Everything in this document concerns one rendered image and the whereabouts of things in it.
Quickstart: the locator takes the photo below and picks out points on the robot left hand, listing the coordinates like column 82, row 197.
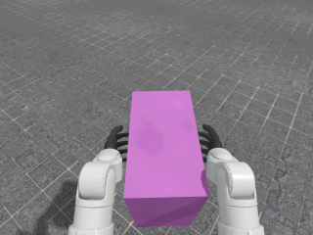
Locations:
column 113, row 137

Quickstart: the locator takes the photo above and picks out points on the left robot forearm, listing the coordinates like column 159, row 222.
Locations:
column 95, row 194

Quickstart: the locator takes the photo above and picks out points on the robot right hand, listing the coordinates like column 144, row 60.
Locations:
column 213, row 140

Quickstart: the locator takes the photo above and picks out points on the right robot forearm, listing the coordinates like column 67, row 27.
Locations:
column 236, row 194

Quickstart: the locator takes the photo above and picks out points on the carton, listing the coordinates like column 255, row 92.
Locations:
column 165, row 181

